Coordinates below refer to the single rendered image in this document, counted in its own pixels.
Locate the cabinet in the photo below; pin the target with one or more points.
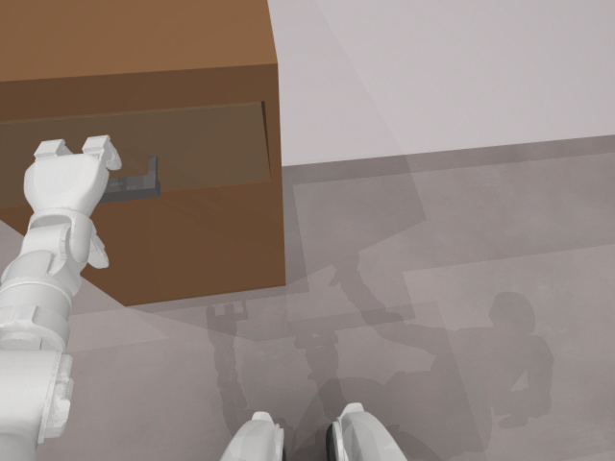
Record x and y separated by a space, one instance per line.
76 57

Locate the robot left hand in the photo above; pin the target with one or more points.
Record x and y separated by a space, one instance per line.
60 179

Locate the drawer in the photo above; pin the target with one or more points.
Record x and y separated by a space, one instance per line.
196 146

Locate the robot left upper arm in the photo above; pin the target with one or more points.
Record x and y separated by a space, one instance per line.
35 396

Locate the robot left forearm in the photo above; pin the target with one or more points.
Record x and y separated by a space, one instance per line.
38 287

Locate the robot right shin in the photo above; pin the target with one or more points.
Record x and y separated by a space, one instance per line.
352 407

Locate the robot right thigh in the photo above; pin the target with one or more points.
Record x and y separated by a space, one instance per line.
359 436

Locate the handle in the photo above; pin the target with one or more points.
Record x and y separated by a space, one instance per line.
133 188

